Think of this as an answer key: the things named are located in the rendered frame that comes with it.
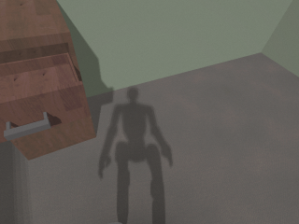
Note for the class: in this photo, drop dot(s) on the handle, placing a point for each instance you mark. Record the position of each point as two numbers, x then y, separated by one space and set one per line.
27 129

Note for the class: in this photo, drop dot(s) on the cabinet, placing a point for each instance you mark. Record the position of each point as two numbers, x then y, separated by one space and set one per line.
32 29

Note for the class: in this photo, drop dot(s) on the drawer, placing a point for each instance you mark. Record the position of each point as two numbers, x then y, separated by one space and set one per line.
28 88

